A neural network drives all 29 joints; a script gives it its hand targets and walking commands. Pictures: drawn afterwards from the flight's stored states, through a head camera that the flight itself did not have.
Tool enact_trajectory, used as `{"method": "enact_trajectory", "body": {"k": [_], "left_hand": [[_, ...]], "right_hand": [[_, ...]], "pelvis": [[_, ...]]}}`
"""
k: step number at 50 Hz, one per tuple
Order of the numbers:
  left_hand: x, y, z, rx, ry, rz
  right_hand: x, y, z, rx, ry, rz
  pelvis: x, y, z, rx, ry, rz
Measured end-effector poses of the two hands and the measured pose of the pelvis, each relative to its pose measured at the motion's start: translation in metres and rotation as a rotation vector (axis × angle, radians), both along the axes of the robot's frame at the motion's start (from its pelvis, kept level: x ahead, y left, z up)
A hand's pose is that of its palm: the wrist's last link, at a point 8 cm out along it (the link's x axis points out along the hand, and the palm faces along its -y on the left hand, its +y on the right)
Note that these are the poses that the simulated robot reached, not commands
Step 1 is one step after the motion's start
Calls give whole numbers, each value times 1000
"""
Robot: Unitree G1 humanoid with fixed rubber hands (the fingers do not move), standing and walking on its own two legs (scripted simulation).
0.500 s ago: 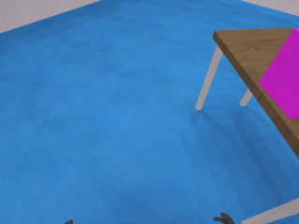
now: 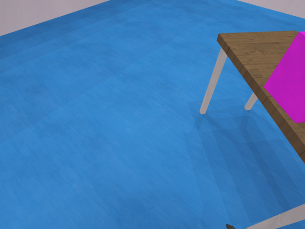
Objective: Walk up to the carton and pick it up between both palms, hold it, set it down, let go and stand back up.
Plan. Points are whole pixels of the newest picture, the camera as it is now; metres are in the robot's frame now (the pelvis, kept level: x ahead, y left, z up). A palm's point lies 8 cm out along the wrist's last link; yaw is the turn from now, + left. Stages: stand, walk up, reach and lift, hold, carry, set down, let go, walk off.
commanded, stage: stand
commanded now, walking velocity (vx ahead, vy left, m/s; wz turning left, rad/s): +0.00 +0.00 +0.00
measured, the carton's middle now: out of the picture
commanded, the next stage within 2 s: none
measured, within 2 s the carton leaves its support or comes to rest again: neither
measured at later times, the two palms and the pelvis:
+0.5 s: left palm out of the picture +0.04 +0.24 -0.12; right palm out of the picture +0.06 -0.24 -0.12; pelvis +0.00 +0.00 +0.00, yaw +0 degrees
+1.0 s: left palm out of the picture +0.02 +0.24 -0.13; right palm out of the picture +0.04 -0.24 -0.13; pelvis +0.00 +0.00 +0.01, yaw +0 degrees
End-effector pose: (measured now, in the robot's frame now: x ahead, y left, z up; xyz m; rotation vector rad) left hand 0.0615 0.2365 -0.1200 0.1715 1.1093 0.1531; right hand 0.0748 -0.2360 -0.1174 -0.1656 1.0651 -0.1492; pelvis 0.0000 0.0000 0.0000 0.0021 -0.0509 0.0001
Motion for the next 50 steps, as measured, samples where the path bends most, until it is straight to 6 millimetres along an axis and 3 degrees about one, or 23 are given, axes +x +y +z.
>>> {"method": "enact_trajectory", "body": {"k": [50], "left_hand": [[-38, 1, -7, 4, 137, 31]], "right_hand": [[-34, 0, -8, -6, 136, -18]], "pelvis": [[2, 1, 6, -1, -2, 8]]}}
